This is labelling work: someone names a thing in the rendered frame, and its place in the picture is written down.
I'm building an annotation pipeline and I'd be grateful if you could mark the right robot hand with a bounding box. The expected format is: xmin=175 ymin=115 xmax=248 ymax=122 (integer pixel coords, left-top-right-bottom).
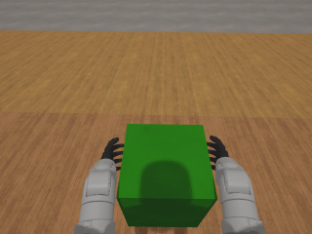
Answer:
xmin=207 ymin=136 xmax=229 ymax=170

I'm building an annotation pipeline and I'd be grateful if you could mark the carton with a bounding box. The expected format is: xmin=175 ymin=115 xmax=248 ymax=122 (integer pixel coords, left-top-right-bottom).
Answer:
xmin=116 ymin=124 xmax=217 ymax=227

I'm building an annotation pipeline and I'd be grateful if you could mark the left robot forearm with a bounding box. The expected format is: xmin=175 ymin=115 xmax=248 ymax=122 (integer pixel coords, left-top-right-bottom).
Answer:
xmin=73 ymin=158 xmax=117 ymax=234

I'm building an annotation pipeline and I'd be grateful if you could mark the left robot hand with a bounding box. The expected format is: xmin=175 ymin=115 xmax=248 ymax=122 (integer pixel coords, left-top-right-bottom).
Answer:
xmin=100 ymin=137 xmax=125 ymax=171

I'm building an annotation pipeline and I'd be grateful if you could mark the right robot forearm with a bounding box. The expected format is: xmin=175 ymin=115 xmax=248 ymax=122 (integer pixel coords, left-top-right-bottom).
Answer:
xmin=215 ymin=157 xmax=266 ymax=234

